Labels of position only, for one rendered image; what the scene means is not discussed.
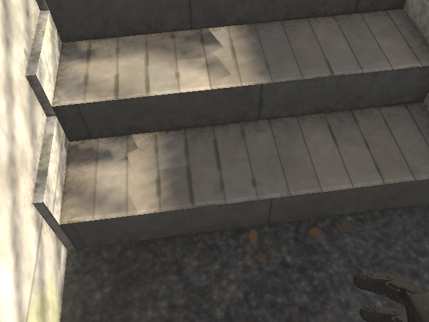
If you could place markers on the right robot hand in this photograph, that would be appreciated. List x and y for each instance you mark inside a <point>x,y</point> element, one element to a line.
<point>399,289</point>

